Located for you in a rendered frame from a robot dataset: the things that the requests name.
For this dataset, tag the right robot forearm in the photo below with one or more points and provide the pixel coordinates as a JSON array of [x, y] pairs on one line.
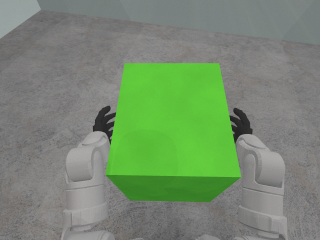
[[263, 177]]

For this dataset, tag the left robot forearm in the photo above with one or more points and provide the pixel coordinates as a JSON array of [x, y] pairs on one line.
[[84, 179]]

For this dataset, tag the right robot hand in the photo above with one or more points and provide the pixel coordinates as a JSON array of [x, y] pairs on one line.
[[243, 124]]

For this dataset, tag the left robot hand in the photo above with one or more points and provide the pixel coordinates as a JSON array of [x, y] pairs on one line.
[[101, 122]]

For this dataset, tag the left robot upper arm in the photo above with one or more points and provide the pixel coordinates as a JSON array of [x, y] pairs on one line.
[[93, 235]]

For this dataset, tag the carton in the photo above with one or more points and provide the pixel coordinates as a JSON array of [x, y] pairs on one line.
[[172, 138]]

